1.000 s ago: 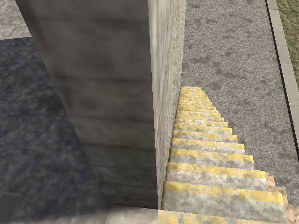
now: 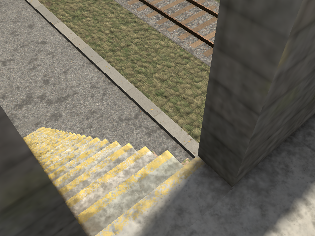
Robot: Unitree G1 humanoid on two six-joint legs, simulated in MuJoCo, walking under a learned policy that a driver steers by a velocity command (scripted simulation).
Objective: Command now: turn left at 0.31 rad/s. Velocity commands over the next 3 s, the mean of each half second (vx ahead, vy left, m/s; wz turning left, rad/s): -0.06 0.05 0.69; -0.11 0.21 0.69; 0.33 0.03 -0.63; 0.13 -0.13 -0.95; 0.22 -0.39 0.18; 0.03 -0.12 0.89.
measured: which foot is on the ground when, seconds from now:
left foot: up 0.00-0.28, down 0.30-0.64, up 0.66-1.00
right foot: down 0.00-0.30, up 0.32-0.62, down 0.64-1.00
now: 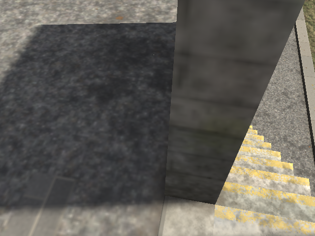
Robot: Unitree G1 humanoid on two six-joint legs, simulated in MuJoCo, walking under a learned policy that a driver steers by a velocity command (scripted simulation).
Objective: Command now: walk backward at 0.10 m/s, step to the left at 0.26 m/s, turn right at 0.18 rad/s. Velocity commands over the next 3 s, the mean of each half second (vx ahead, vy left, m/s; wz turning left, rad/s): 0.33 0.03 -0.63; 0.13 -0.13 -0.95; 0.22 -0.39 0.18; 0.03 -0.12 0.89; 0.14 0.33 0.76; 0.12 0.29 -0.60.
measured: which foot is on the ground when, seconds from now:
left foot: up 0.00-0.02, down 0.04-0.60, up 0.62-0.90, down 0.92-1.00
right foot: down 0.00-0.04, up 0.06-0.58, down 0.60-0.92, up 0.94-1.00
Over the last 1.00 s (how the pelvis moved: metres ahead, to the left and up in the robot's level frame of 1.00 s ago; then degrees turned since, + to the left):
-0.07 0.04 0.00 45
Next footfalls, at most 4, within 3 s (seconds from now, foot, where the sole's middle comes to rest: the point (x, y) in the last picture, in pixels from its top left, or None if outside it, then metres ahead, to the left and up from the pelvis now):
0.04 left None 0.01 0.19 -0.77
0.60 right None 0.12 -0.04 -0.77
0.92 left None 0.29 0.10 -0.77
1.34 right None -0.04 -0.20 -0.77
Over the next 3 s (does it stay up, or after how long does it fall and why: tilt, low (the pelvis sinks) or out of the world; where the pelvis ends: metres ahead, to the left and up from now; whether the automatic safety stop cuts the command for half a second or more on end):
stays up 0.06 -0.03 0.00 its command is cut before an obstacle after 0.6 s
